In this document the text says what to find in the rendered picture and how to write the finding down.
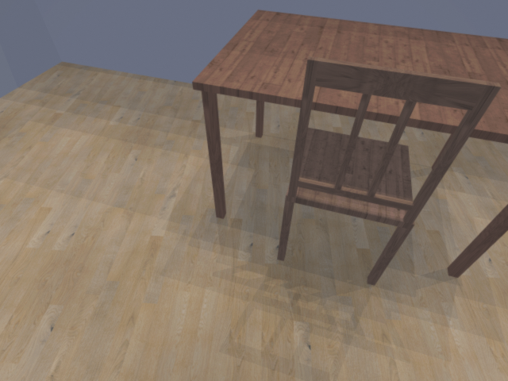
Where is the table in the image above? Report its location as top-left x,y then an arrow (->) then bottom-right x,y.
192,10 -> 508,278

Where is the chair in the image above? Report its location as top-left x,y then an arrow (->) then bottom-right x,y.
277,56 -> 501,285

